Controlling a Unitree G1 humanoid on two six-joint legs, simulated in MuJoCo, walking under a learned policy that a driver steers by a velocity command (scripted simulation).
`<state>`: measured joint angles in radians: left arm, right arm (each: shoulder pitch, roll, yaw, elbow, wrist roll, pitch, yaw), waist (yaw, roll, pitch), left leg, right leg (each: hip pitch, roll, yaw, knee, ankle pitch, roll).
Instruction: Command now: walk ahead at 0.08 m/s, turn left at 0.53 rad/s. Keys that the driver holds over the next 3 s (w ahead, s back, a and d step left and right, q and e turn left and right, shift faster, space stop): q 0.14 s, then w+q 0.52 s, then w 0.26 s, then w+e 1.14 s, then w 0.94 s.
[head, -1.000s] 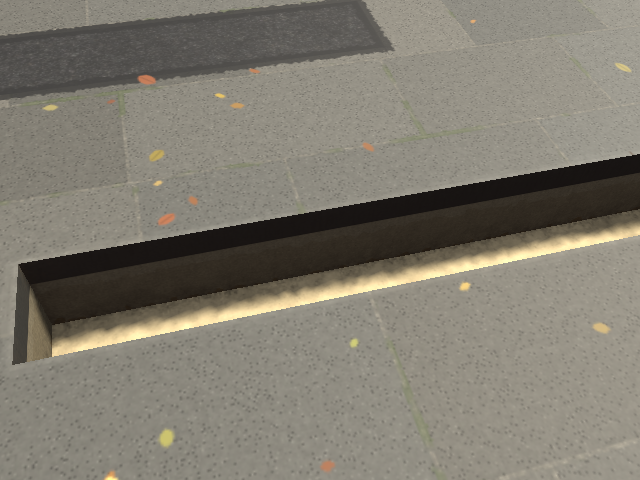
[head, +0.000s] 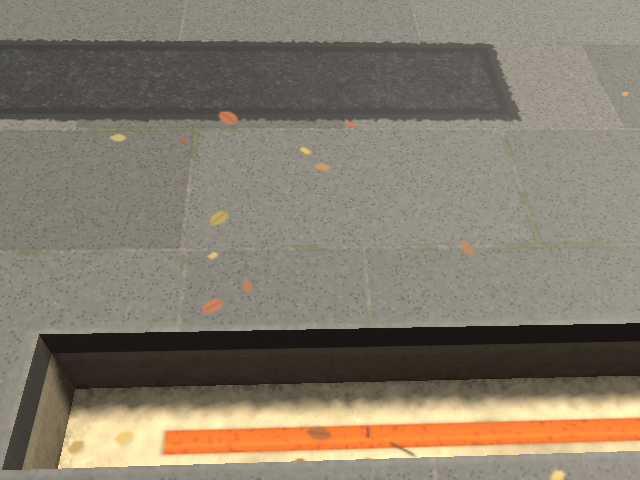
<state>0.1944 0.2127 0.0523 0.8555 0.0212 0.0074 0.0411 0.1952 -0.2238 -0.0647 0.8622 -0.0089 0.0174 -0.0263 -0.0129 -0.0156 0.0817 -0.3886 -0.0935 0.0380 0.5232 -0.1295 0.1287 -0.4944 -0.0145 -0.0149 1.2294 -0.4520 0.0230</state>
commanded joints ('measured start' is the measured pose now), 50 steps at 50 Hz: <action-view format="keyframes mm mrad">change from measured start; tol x32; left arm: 1 93 80 22 -55 10 29 -1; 50 172 149 18 -101 -23 -83 -65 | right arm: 1 33 -129 -28 -62 -6 -10 0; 41 -229 -90 4 -303 -27 -2 120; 46 330 -316 -61 -137 -48 -49 48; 50 124 -153 -16 -125 -18 -66 25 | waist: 1 29 44 -138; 41 106 -153 25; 46 -117 276 -425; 50 -17 60 -99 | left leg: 1 91 248 -329 -241 226 146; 11 188 227 -549 -356 -476 102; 20 -183 64 -483 -294 -442 -19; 22 -390 -111 -233 297 -460 -93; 29 -446 33 -168 638 -35 -130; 44 210 -10 83 -45 -93 8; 46 799 455 -621 -137 -356 171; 50 343 361 -291 -253 201 78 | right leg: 1 -28 -11 39 -42 77 16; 14 -74 23 66 -355 54 22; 20 466 100 -18 -854 120 -68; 23 405 -411 611 -1105 -326 -148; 44 451 -221 -119 -655 982 -143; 46 -122 -15 -132 -5 7 -66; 50 -105 -79 84 -93 117 -92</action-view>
